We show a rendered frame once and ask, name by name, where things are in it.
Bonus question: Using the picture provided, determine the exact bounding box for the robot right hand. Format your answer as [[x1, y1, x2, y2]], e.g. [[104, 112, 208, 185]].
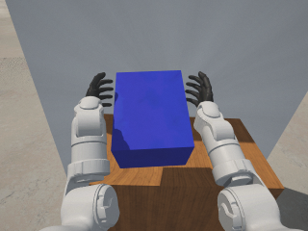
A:
[[185, 71, 214, 108]]

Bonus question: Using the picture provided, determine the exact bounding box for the pedestal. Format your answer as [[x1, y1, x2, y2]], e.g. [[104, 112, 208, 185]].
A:
[[89, 114, 285, 231]]

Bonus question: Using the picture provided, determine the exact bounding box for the robot left upper arm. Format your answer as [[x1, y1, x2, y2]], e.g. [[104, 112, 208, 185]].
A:
[[39, 183, 120, 231]]

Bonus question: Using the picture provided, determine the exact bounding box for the robot left hand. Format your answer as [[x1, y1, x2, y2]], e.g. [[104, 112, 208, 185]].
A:
[[85, 72, 114, 107]]

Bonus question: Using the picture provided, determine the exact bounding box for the carton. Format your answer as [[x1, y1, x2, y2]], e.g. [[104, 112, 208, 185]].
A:
[[111, 70, 194, 168]]

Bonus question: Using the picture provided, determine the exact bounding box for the left robot forearm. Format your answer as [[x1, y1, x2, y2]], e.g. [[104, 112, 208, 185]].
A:
[[61, 96, 111, 220]]

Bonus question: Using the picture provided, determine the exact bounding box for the right robot forearm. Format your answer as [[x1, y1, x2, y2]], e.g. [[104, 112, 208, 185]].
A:
[[193, 101, 281, 219]]

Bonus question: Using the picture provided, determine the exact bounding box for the robot right upper arm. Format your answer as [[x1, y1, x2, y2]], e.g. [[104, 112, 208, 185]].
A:
[[218, 184, 304, 231]]

